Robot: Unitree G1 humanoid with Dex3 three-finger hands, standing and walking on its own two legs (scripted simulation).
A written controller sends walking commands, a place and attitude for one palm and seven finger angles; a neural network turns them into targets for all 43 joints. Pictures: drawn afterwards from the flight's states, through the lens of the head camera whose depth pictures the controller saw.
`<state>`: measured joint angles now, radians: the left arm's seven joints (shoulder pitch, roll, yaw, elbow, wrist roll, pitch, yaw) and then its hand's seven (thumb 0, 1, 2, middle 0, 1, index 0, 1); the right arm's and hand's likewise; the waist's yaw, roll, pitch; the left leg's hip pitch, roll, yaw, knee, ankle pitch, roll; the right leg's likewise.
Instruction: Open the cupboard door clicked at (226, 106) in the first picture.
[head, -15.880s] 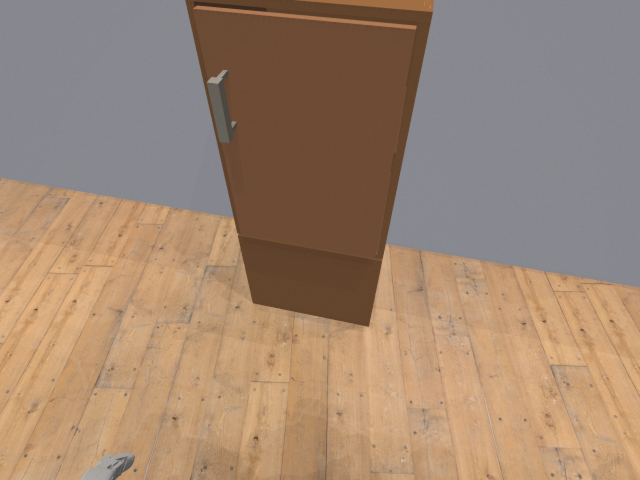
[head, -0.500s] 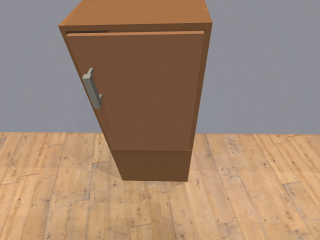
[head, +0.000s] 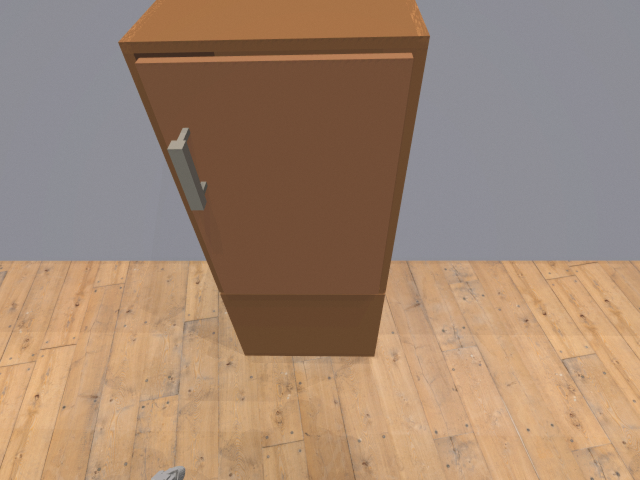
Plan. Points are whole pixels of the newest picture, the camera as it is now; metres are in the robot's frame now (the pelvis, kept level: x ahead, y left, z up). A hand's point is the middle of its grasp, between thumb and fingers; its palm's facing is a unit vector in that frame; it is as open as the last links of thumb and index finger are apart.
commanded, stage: look again from close up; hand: left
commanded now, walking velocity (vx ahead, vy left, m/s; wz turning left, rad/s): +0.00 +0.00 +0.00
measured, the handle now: (191, 169) +0.58 +0.24 +0.07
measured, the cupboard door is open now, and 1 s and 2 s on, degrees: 0 0 0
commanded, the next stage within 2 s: raise the hand with hooked fingers in 0.36 s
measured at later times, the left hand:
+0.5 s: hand out of the picture +0.13 +0.24 -0.14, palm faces +0.12 -0.96 -0.27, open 16.4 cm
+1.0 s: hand (123, 453) +0.17 +0.25 -0.03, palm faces +0.02 -1.00 -0.02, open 15.7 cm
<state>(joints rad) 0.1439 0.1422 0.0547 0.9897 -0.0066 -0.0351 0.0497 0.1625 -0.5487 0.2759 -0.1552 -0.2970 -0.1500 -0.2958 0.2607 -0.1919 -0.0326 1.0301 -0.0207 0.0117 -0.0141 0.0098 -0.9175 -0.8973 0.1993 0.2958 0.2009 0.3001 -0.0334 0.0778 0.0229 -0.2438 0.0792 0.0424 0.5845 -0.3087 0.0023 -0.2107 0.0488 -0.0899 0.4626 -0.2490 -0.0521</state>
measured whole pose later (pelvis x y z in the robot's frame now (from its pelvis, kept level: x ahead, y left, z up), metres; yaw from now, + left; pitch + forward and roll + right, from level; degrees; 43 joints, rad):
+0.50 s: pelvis +0.01 +0.02 +0.00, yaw -1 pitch +0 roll +1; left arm 0.19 0.20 0.11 0.87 -0.03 0.03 0.03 0.12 -0.53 0.28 -0.15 -0.30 -0.15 -0.30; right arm 0.30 -0.17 0.00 1.04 -0.01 -0.02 -0.01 0.01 -0.92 -0.90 0.20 0.30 0.20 0.30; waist -0.02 0.02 0.02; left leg -0.19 0.00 0.10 0.49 -0.31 0.02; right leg -0.24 -0.02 -0.03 0.52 -0.29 0.00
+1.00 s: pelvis -0.05 -0.01 -0.09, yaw +2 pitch +10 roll -2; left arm 0.19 0.31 0.34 0.22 -0.39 -0.44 -0.55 -0.01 -0.51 0.30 -0.20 -0.57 -0.19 -0.57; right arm 0.15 -0.26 0.01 0.55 0.04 -0.30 -0.07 0.02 -0.91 -0.90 0.20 0.30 0.20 0.30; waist 0.05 -0.02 -0.06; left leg -0.82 0.06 -0.04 1.18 -0.53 -0.02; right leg -0.80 -0.01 -0.16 1.12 -0.50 -0.07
